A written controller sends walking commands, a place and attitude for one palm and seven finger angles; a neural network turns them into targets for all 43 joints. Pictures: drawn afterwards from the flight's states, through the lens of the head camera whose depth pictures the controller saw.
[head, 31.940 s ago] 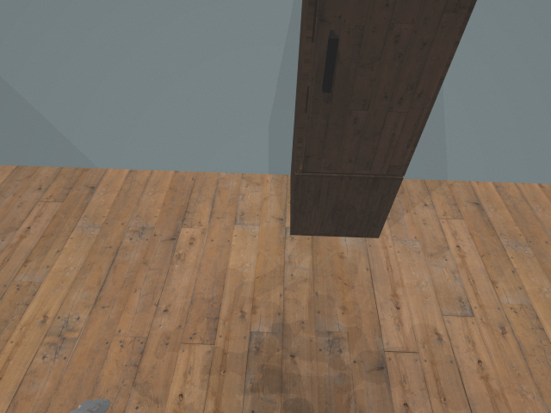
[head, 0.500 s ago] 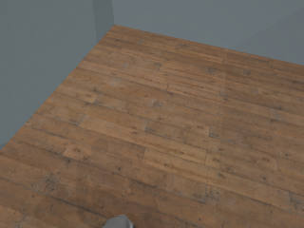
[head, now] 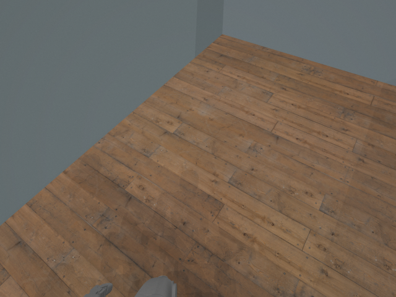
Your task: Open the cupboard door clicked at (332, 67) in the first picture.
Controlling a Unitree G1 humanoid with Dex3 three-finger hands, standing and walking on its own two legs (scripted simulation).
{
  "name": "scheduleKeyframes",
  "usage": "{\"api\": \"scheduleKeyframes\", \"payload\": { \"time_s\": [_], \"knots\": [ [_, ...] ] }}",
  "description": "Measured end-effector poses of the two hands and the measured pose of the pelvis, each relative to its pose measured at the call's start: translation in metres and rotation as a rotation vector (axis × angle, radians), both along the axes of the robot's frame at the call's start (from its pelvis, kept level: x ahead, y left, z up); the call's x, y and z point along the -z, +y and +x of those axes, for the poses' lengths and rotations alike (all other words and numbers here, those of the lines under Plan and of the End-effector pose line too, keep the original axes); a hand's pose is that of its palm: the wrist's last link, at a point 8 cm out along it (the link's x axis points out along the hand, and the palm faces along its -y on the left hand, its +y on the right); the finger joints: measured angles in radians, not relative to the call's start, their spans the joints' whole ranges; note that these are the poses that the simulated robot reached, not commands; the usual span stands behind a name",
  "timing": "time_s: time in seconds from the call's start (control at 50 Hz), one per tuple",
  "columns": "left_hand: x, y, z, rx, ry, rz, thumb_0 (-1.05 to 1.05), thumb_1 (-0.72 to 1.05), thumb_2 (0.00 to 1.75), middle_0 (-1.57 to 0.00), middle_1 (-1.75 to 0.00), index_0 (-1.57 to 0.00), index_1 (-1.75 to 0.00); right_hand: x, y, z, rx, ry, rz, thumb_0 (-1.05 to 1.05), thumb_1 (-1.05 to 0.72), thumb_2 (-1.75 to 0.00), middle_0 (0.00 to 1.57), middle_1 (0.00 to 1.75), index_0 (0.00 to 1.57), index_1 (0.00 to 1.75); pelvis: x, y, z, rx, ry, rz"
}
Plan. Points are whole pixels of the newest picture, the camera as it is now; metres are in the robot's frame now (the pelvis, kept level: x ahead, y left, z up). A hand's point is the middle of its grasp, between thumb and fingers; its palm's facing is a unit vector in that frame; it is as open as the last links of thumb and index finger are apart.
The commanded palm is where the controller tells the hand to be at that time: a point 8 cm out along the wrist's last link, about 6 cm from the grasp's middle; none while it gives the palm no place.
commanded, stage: turn to face it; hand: left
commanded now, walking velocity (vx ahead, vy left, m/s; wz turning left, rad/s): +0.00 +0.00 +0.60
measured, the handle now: out of the picture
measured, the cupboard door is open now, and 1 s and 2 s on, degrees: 49 49 49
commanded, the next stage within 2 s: none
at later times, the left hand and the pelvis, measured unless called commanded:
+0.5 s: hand out of the picture +0.06 +0.21 -0.16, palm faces +0.32 -0.89 -0.32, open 7.4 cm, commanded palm none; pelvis +0.04 -0.03 -0.02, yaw +19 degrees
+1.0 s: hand out of the picture -0.01 +0.19 -0.17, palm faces +0.60 -0.75 -0.26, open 7.4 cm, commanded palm none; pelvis +0.05 -0.03 +0.00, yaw +37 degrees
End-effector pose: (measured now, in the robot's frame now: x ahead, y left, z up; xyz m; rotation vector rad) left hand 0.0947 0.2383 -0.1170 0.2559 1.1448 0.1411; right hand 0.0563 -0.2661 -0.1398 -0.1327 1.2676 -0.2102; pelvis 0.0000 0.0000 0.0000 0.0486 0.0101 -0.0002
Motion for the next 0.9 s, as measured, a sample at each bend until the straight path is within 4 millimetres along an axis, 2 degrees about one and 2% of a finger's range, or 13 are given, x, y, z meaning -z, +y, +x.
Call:
{"api": "scheduleKeyframes", "payload": {
  "time_s": [0.1, 0.18, 0.22, 0.28, 0.36, 0.46, 0.52, 0.6, 0.7, 0.84, 0.9],
  "knots": [
    [0.014, 0.003, -0.040, -0.109, 0.072, -0.032, 0.01, 0.91, 0.90, -0.21, -0.30, -0.20, -0.30, -0.006, 0.005, 0.050, -0.129, -0.019, -0.018, 0.01, -0.91, -0.90, 0.20, 0.30, 0.19, 0.30, 0.002, -0.002, 0.008, -0.080, 0.000, 0.001],
    [0.035, 0.018, -0.075, -0.203, 0.137, -0.051, 0.01, 0.91, 0.90, -0.21, -0.30, -0.20, -0.30, -0.003, 0.021, 0.095, -0.235, -0.084, -0.045, 0.01, -0.91, -0.90, 0.20, 0.30, 0.19, 0.30, 0.017, 0.007, 0.015, -0.136, 0.007, -0.020],
    [0.042, 0.025, -0.087, -0.238, 0.177, -0.043, 0.01, 0.91, 0.90, -0.21, -0.30, -0.20, -0.30, -0.004, 0.029, 0.110, -0.269, -0.116, -0.051, 0.00, -0.91, -0.90, 0.20, 0.30, 0.20, 0.30, 0.020, 0.007, 0.015, -0.156, 0.005, -0.018],
    [0.037, 0.032, -0.091, -0.286, 0.191, -0.025, 0.01, 0.91, 0.90, -0.20, -0.30, -0.20, -0.30, -0.007, 0.036, 0.120, -0.304, -0.125, -0.051, 0.00, -0.91, -0.90, 0.20, 0.30, 0.20, 0.30, 0.016, 0.004, 0.018, -0.187, 0.007, -0.030],
    [0.022, 0.031, -0.079, -0.323, 0.134, -0.009, 0.01, 0.91, 0.90, -0.20, -0.30, -0.19, -0.30, -0.005, 0.038, 0.125, -0.345, -0.092, -0.032, 0.00, -0.91, -0.90, 0.20, 0.30, 0.20, 0.30, 0.010, -0.004, 0.023, -0.231, 0.008, -0.042],
    [0.011, 0.017, -0.060, -0.350, 0.038, 0.028, 0.01, 0.91, 0.90, -0.20, -0.30, -0.19, -0.30, 0.011, 0.028, 0.135, -0.377, -0.053, 0.011, 0.00, -0.91, -0.90, 0.21, 0.30, 0.20, 0.30, 0.014, -0.025, 0.035, -0.296, 0.009, -0.038],
    [0.008, 0.004, -0.059, -0.374, 0.006, 0.046, 0.01, 0.91, 0.90, -0.20, -0.30, -0.19, -0.30, 0.019, 0.021, 0.147, -0.399, -0.036, 0.024, 0.00, -0.91, -0.90, 0.21, 0.30, 0.20, 0.30, 0.017, -0.034, 0.040, -0.342, 0.003, -0.030],
    [0.004, -0.018, -0.070, -0.422, 0.027, 0.018, 0.01, 0.91, 0.90, -0.20, -0.30, -0.20, -0.30, 0.011, 0.022, 0.165, -0.436, -0.023, 0.026, 0.01, -0.91, -0.90, 0.20, 0.30, 0.20, 0.30, 0.007, -0.038, 0.045, -0.393, -0.003, -0.017],
    [0.011, -0.036, -0.086, -0.492, 0.053, -0.046, 0.01, 0.91, 0.90, -0.20, -0.30, -0.20, -0.30, -0.002, 0.039, 0.185, -0.514, -0.028, 0.024, 0.01, -0.91, -0.90, 0.20, 0.30, 0.20, 0.30, 0.001, -0.038, 0.051, -0.468, 0.003, -0.010],
    [0.041, -0.026, -0.130, -0.637, 0.084, -0.090, 0.01, 0.91, 0.90, -0.21, -0.30, -0.20, -0.30, -0.003, 0.082, 0.214, -0.665, -0.098, -0.009, 0.00, -0.91, -0.90, 0.20, 0.30, 0.20, 0.30, 0.018, -0.023, 0.048, -0.570, -0.003, -0.035],
    [0.038, -0.019, -0.141, -0.677, 0.111, -0.076, 0.01, 0.91, 0.90, -0.21, -0.30, -0.20, -0.30, -0.007, 0.088, 0.214, -0.693, -0.105, -0.018, 0.00, -0.91, -0.90, 0.20, 0.30, 0.20, 0.30, 0.014, -0.024, 0.048, -0.595, -0.006, -0.042]
  ]
}}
